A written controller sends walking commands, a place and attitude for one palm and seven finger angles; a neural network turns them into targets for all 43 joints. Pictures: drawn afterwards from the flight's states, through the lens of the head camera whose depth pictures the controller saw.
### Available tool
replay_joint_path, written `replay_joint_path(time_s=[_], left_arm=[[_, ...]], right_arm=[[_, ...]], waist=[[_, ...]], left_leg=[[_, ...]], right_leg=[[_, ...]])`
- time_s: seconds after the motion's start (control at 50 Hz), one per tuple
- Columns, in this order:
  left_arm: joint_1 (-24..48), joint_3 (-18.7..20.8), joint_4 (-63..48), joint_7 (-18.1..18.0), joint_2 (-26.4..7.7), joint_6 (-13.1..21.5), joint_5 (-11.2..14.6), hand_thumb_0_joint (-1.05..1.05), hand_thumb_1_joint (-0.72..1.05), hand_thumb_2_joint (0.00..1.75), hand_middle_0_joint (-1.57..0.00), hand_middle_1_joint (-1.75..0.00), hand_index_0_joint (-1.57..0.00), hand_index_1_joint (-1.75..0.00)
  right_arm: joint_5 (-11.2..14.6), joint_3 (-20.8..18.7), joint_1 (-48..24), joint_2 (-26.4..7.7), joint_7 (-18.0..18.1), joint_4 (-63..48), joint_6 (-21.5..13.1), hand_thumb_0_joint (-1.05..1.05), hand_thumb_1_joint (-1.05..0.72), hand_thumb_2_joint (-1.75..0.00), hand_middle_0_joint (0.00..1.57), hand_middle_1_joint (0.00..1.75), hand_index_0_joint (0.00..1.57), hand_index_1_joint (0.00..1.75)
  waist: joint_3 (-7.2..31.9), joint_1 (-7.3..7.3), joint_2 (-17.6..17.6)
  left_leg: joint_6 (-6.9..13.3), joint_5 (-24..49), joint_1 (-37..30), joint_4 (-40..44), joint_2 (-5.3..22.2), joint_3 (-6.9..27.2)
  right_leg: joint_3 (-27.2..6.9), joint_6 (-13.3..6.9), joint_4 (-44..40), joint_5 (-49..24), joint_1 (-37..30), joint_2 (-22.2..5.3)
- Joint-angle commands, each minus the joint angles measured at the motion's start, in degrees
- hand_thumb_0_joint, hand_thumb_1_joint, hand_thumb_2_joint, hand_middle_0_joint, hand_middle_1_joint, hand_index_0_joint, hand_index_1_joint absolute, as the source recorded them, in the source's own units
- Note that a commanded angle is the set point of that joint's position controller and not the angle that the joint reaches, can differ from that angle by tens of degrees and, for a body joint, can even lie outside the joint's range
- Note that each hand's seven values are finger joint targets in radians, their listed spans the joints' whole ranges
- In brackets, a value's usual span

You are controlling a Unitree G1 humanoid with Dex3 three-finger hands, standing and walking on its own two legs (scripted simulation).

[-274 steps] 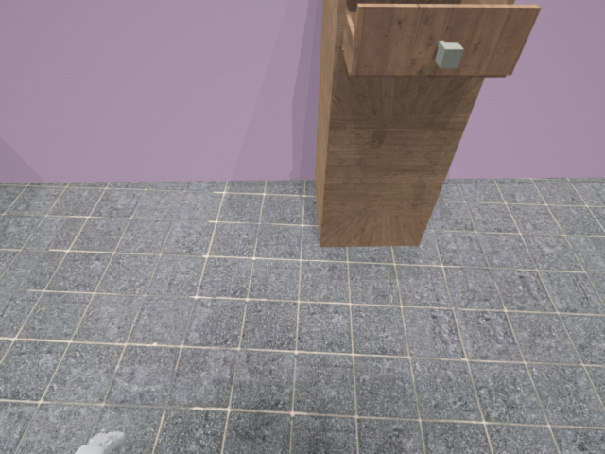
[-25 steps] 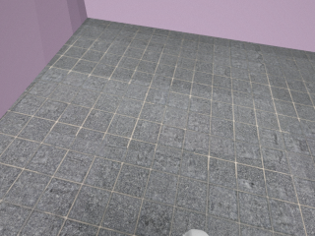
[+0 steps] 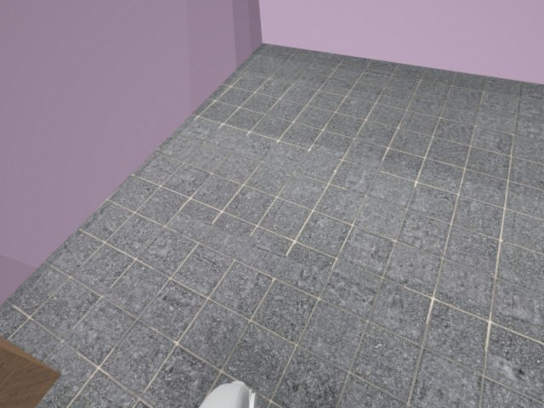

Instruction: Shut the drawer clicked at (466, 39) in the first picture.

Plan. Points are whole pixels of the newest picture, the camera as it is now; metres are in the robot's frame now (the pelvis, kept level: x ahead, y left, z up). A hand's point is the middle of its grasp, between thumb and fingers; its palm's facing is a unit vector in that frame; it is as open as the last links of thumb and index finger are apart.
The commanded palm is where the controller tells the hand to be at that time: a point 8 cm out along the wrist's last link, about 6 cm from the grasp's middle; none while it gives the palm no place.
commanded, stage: turn to face it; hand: left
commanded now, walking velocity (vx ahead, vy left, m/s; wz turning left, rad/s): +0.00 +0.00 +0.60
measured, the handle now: out of the picture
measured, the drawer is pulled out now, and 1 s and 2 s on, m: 0.16 0.16 0.16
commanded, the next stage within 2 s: take the last steps up to it in 1.80 s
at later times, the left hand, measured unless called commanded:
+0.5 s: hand out of the picture +0.01 +0.29 -0.17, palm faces +0.35 -0.90 -0.26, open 7.3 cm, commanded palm none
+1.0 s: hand out of the picture +0.00 +0.22 -0.14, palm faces +0.58 -0.77 -0.29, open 7.3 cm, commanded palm none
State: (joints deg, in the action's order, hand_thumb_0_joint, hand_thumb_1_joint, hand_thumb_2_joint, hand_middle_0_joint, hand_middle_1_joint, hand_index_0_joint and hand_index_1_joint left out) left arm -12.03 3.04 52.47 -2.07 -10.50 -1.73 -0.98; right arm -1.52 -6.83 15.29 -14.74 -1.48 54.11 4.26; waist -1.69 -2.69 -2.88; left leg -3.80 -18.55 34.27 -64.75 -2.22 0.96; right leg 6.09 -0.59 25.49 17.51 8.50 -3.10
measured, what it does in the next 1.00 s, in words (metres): steps on the spot, turning left: left foot, then right foot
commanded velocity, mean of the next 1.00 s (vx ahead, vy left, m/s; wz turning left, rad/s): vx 0.00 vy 0.00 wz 0.60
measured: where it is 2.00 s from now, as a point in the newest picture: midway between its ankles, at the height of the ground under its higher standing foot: outside the picture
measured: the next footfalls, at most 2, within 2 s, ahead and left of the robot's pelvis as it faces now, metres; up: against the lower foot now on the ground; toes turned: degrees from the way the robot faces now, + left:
left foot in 0.26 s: +0.02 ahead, +0.16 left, +0.00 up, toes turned +17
right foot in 0.72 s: +0.13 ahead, -0.06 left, +0.00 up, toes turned +23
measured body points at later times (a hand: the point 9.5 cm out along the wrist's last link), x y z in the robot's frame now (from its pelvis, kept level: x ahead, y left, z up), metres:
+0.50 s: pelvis +0.01 +0.06 -0.01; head +0.05 +0.09 +0.44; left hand -0.01 +0.34 -0.15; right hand +0.20 -0.16 -0.13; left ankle -0.02 +0.15 -0.74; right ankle +0.04 -0.11 -0.66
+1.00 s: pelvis +0.03 +0.00 +0.00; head +0.07 -0.01 +0.45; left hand -0.03 +0.26 -0.12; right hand +0.22 -0.19 -0.16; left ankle -0.08 +0.13 -0.65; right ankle +0.09 -0.08 -0.74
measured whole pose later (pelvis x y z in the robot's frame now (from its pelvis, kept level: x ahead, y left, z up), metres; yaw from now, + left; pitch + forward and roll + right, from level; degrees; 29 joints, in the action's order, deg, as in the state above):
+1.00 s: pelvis +0.03 +0.00 +0.00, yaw +37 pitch -1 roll +3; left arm -11.8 1.5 49.5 -1.3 -9.5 -0.6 -1.4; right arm -1.3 -5.8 13.5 -15.9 -2.0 55.0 5.2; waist -4.2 -1.8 -2.4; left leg -4.9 -21.5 27.6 -64.6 2.1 0.4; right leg 12.4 -0.8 29.2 16.2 11.2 -7.5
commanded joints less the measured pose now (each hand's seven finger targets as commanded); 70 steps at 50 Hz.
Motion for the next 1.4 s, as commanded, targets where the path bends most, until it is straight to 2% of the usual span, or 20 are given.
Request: replay_joint_path(time_s=[0.0,0.14,0.22,0.26,0.28,0.38,0.58,0.66,0.68,0.7,0.72,0.74,0.84,1.06,1.14,1.16,1.18,1.2,1.3,1.38], left_arm=[[-1.23,1.62,-4.11,-0.29,-9.57,2.56,-0.15,0.00,0.90,0.90,-0.20,-0.30,-0.20,-0.30],[-6.70,2.70,-2.69,0.23,-13.79,1.61,-0.84,0.00,0.90,0.90,-0.20,-0.30,-0.20,-0.30],[-4.28,3.05,-3.33,0.64,-14.57,1.45,-0.06,0.00,0.90,0.90,-0.20,-0.30,-0.20,-0.30],[-1.10,1.46,-7.56,1.25,-8.18,1.59,0.61,0.00,0.90,0.90,-0.20,-0.30,-0.20,-0.30],[0.41,1.80,-8.03,0.71,-9.58,0.65,0.19,0.00,0.90,0.90,-0.20,-0.30,-0.20,-0.30],[0.45,2.46,-5.24,1.41,-8.89,0.09,0.11,0.00,0.90,0.90,-0.20,-0.30,-0.20,-0.30],[4.82,1.83,-8.37,1.08,-8.04,0.26,0.42,0.00,0.90,0.90,-0.20,-0.30,-0.20,-0.30],[-0.70,1.96,-7.62,0.85,-8.63,1.51,0.84,0.00,0.90,0.90,-0.20,-0.30,-0.20,-0.30],[-2.91,2.40,-7.21,0.63,-10.93,2.26,0.55,0.00,0.90,0.90,-0.20,-0.30,-0.20,-0.30],[-3.91,3.60,-7.43,-0.02,-17.45,3.05,-0.59,0.00,0.90,0.90,-0.20,-0.30,-0.20,-0.30],[-4.28,3.48,-7.72,-0.16,-18.89,2.54,-0.28,0.00,0.90,0.90,-0.20,-0.30,-0.20,-0.30],[-1.91,2.96,-8.32,-0.25,-15.59,2.53,-0.08,0.00,0.90,0.90,-0.20,-0.30,-0.20,-0.30],[3.92,1.26,-9.03,0.10,-10.17,2.63,-0.04,0.00,0.90,0.90,-0.20,-0.30,-0.20,-0.30],[-3.11,2.71,-4.90,0.16,-14.01,1.60,-0.84,0.00,0.90,0.90,-0.20,-0.30,-0.20,-0.30],[-2.23,3.23,-4.31,0.65,-14.19,0.88,-0.36,0.00,0.90,0.90,-0.20,-0.30,-0.20,-0.30],[-2.59,3.14,-4.56,0.83,-12.78,0.52,0.14,0.00,0.90,0.90,-0.20,-0.30,-0.20,-0.30],[-1.78,2.29,-6.97,1.33,-8.64,0.34,0.61,0.00,0.90,0.90,-0.20,-0.30,-0.20,-0.30],[3.29,1.30,-8.83,0.98,-8.68,-0.20,-0.03,0.00,0.90,0.90,-0.20,-0.30,-0.20,-0.30],[0.65,2.48,-4.39,1.70,-9.45,-0.24,-0.20,0.00,0.90,0.90,-0.20,-0.30,-0.20,-0.30],[0.21,2.26,-3.66,1.26,-9.18,-0.41,-0.06,0.00,0.90,0.90,-0.20,-0.30,-0.20,-0.30]], right_arm=[[0.19,0.36,-4.47,-2.76,-0.15,-5.32,-0.70,0.00,-0.90,-0.90,0.20,0.30,0.20,0.30],[0.57,2.07,-11.58,-2.09,-0.37,-7.32,-1.42,0.00,-0.90,-0.90,0.20,0.30,0.20,0.30],[0.33,1.11,-3.32,-6.08,0.06,-5.91,-2.58,0.00,-0.90,-0.90,0.20,0.30,0.20,0.30],[0.93,-1.76,5.96,-17.61,0.92,-3.90,-3.64,0.00,-0.90,-0.90,0.20,0.30,0.20,0.30],[1.29,-1.32,6.79,-16.52,1.00,-2.69,-3.15,0.00,-0.90,-0.90,0.20,0.30,0.20,0.30],[0.43,0.79,-6.07,-9.96,2.08,-6.40,-3.75,0.00,-0.90,-0.90,0.20,0.30,0.20,0.30],[-0.03,-0.08,-4.62,-10.70,1.60,-6.83,-3.16,0.00,-0.90,-0.90,0.20,0.30,0.20,0.30],[0.32,-0.39,-6.76,-10.43,1.55,-7.60,-2.89,0.00,-0.90,-0.90,0.20,0.30,0.20,0.30],[0.79,-0.11,-6.00,-8.33,1.33,-7.81,-2.98,0.00,-0.90,-0.90,0.20,0.30,0.20,0.30],[1.29,0.72,-3.53,-3.52,0.96,-8.57,-3.07,0.00,-0.90,-0.90,0.20,0.30,0.20,0.30],[0.74,0.31,-4.62,-5.43,1.19,-9.40,-2.79,0.00,-0.90,-0.90,0.20,0.30,0.20,0.30],[0.39,-0.09,-4.07,-6.56,1.03,-8.09,-2.18,0.00,-0.90,-0.90,0.20,0.30,0.20,0.30],[0.25,0.31,-1.70,-4.59,-0.41,-4.35,-0.78,0.00,-0.90,-0.90,0.20,0.30,0.20,0.30],[0.81,1.87,-9.03,-2.69,-0.55,-5.94,-1.30,0.00,-0.90,-0.90,0.20,0.30,0.20,0.30],[0.66,1.60,-3.92,-4.14,-0.28,-5.41,-2.37,0.00,-0.90,-0.90,0.20,0.30,0.20,0.30],[0.55,0.73,-0.33,-7.53,-0.22,-4.67,-2.98,0.00,-0.90,-0.90,0.20,0.30,0.20,0.30],[0.29,-0.96,2.80,-14.45,0.23,-4.67,-3.50,0.00,-0.90,-0.90,0.20,0.30,0.20,0.30],[0.74,-1.15,6.99,-16.94,0.69,-3.04,-3.12,0.00,-0.90,-0.90,0.20,0.30,0.20,0.30],[0.42,1.37,-5.54,-9.34,2.13,-6.15,-3.85,0.00,-0.90,-0.90,0.20,0.30,0.20,0.30],[0.55,1.37,-3.29,-9.04,2.23,-5.63,-4.09,0.00,-0.90,-0.90,0.20,0.30,0.20,0.30]], waist=[[-1.86,2.68,12.41],[0.97,6.18,18.08],[7.42,0.97,12.59],[14.95,-3.85,-15.07],[14.96,-3.33,-8.75],[3.90,1.51,-7.12],[3.31,0.96,-6.76],[5.54,3.95,-5.18],[6.75,4.90,0.45],[9.35,5.05,19.25],[8.71,5.40,19.90],[6.55,4.12,13.26],[-0.14,1.05,14.21],[1.69,5.16,15.88],[5.00,2.28,12.13],[7.35,0.11,3.47],[7.19,-1.79,-16.44],[7.72,-3.59,-13.05],[3.29,2.09,-6.94],[4.06,1.74,-2.36]], left_leg=[[-1.53,-1.56,3.45,0.56,3.90,-1.95],[-0.32,-5.29,-7.01,20.97,3.02,-8.19],[2.13,9.41,-24.74,39.35,2.39,-8.26],[15.03,61.15,-46.12,39.01,26.84,21.47],[17.22,59.90,-44.04,37.71,27.45,15.37],[11.57,40.69,-27.59,41.69,15.34,7.95],[13.36,31.06,-24.62,42.05,14.12,16.65],[10.45,29.33,-18.86,35.87,11.08,18.34],[7.29,19.67,-12.94,31.20,7.80,16.14],[1.95,-5.29,-1.42,17.23,-0.86,5.99],[0.97,-18.17,-0.44,5.18,-1.13,3.70],[1.26,-13.89,-1.73,-2.10,0.99,5.80],[-0.59,-1.51,-1.45,-7.25,3.82,0.88],[-0.28,-6.22,-8.67,17.06,5.02,-6.63],[1.39,3.23,-19.99,33.55,4.01,-8.05],[2.99,11.36,-29.28,40.36,7.24,-2.44],[10.15,31.13,-36.43,44.21,23.35,20.04],[14.63,37.40,-33.98,44.57,27.42,22.14],[11.47,25.72,-25.45,45.62,15.74,11.08],[12.26,26.34,-26.80,46.35,15.20,12.13]], right_leg=[[-4.83,-5.20,-5.86,-25.85,-3.79,-14.76],[-0.43,-4.44,1.19,-40.57,-7.57,-15.83],[4.35,-0.12,16.81,-38.52,-2.83,-15.24],[1.61,6.37,41.20,20.87,25.82,-3.83],[-3.60,5.44,43.77,20.52,25.75,-5.39],[-4.96,6.38,41.87,7.05,22.62,-4.18],[-5.21,6.40,23.11,7.08,16.85,-0.31],[-4.13,5.52,3.94,-3.18,2.77,1.57],[-7.18,4.78,-4.26,-9.02,-5.82,-2.42],[-23.58,-0.75,-8.94,-16.89,-15.36,-19.28],[-27.98,-6.86,-7.95,-24.11,-8.52,-27.41],[-22.53,-7.91,-8.00,-19.37,-3.67,-24.08],[-5.29,-3.70,-7.44,-16.93,1.78,-14.69],[0.90,-6.06,-3.28,-23.68,-2.99,-19.46],[5.41,-2.04,6.59,-19.98,0.65,-18.51],[6.48,0.83,16.28,-13.40,7.74,-16.16],[7.20,6.20,30.20,17.29,25.38,-7.20],[0.42,5.84,38.04,22.22,26.29,-5.34],[-4.82,5.75,43.51,4.83,24.63,-4.93],[-5.56,6.52,40.28,2.80,23.00,-3.81]])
